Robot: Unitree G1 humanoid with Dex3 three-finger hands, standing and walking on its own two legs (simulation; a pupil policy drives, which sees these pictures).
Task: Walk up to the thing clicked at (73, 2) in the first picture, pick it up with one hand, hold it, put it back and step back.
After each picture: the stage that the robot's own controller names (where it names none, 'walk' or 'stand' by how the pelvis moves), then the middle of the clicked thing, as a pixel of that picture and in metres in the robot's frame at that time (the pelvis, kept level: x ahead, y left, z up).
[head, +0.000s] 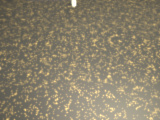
stand; (73, 2) +2.36 +0.19 -0.72
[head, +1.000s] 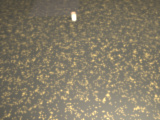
walk; (73, 16) +2.22 +0.33 -0.72
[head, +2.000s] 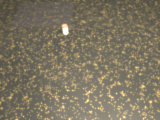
walk; (65, 29) +1.61 +0.34 -0.72
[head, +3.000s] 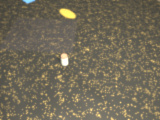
walk; (64, 59) +1.12 +0.25 -0.71
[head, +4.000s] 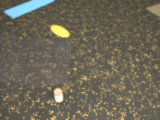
walk; (58, 95) +0.72 +0.21 -0.69
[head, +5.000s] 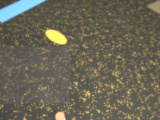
walk; (60, 119) +0.47 +0.14 -0.71
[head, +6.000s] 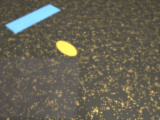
stand; out of the picture +0.38 +0.15 -0.71
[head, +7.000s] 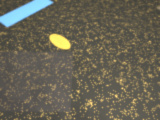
stand; out of the picture +0.39 +0.18 -0.71
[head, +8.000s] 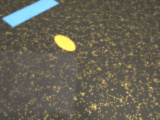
stand; out of the picture +0.37 +0.16 -0.71
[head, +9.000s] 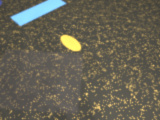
stand; out of the picture +0.38 +0.14 -0.72
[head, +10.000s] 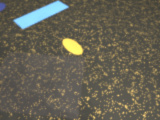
stand; out of the picture +0.36 +0.15 -0.72
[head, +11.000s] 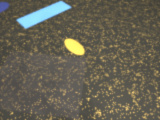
stand; out of the picture +0.37 +0.15 -0.72
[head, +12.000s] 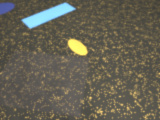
stand; out of the picture +0.40 +0.14 -0.72
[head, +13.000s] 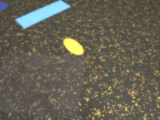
stand; out of the picture +0.35 +0.17 -0.71
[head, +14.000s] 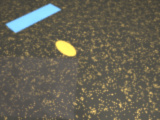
stand; out of the picture +0.37 +0.17 -0.72
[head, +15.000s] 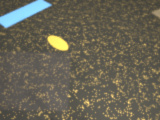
stand; out of the picture +0.43 +0.19 -0.72
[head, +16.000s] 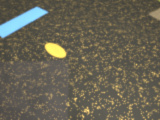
stand; out of the picture +0.38 +0.21 -0.72
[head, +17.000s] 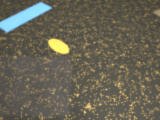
stand; out of the picture +0.39 +0.19 -0.73
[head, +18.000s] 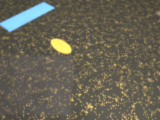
stand; out of the picture +0.40 +0.18 -0.73
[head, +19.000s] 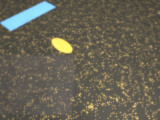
stand; out of the picture +0.39 +0.18 -0.73
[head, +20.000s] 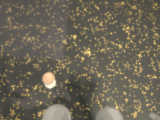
go down; (49, 80) +0.44 +0.18 -0.48
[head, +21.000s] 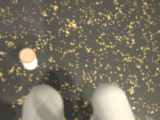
go down; (28, 59) +0.48 +0.22 -0.32
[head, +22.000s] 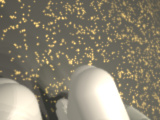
close in; out of the picture +0.45 +0.28 -0.23
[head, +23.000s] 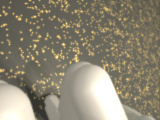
close; out of the picture +0.44 +0.29 -0.23
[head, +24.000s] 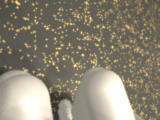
lift; out of the picture +0.39 +0.27 -0.19
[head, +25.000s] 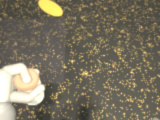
lift; (30, 87) +0.33 +0.18 +0.00
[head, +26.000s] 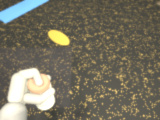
hold; (42, 92) +0.33 +0.16 +0.01
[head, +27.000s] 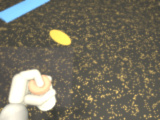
hold; (43, 93) +0.32 +0.16 +0.00
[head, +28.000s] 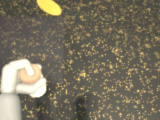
crouch; (33, 81) +0.37 +0.18 -0.06
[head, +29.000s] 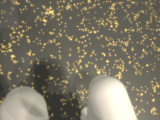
lower; out of the picture +0.49 +0.27 -0.10
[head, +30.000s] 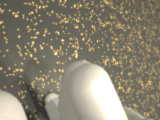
lower; out of the picture +0.44 +0.29 -0.23
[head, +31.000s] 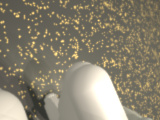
lower; out of the picture +0.44 +0.30 -0.24
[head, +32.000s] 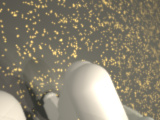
lower; out of the picture +0.44 +0.30 -0.23
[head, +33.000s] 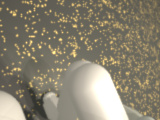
lower; out of the picture +0.45 +0.30 -0.24
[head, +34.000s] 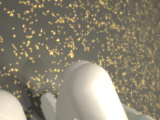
open; out of the picture +0.44 +0.29 -0.24
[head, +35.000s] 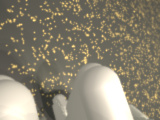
stand; out of the picture +0.44 +0.28 -0.24
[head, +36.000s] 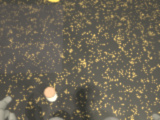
stand; (50, 94) +0.43 +0.18 -0.55
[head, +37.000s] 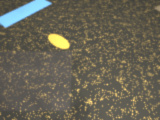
stand; out of the picture +0.41 +0.17 -0.66
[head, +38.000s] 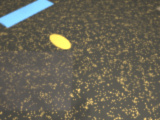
stand; out of the picture +0.41 +0.18 -0.67
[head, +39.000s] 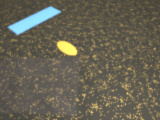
stand; out of the picture +0.42 +0.16 -0.72
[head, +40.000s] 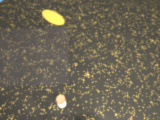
walk; (61, 101) +0.49 +0.15 -0.70
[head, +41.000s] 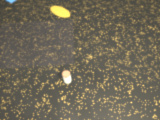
walk; (66, 77) +0.76 +0.20 -0.70
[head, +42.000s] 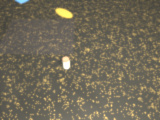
stand; (66, 62) +1.05 +0.20 -0.70
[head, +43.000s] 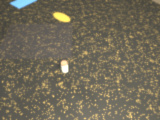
stand; (64, 66) +1.04 +0.20 -0.73
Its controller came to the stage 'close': yes
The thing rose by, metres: 0.71
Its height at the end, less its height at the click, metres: +0.00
